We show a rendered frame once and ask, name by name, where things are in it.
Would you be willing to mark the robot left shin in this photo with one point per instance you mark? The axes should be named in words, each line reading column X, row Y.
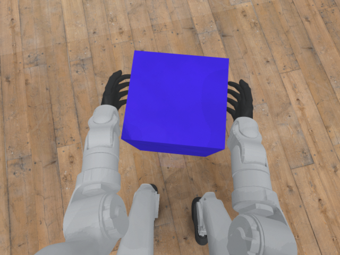
column 145, row 186

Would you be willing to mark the left robot forearm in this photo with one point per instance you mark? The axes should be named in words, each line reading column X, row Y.
column 101, row 153

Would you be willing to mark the robot right upper arm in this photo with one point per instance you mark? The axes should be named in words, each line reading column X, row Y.
column 251, row 234

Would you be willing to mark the right robot forearm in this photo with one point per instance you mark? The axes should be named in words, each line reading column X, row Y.
column 250, row 172

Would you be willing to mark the carton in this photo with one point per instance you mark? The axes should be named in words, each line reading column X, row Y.
column 176, row 103

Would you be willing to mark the robot left hand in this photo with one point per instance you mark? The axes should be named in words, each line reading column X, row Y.
column 111, row 95

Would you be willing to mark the right robot foot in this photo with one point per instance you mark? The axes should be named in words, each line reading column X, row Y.
column 200, row 239

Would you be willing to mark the robot right hand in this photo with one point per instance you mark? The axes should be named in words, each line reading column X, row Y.
column 243, row 106

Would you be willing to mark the robot left upper arm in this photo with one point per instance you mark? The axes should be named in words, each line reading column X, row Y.
column 92, row 226

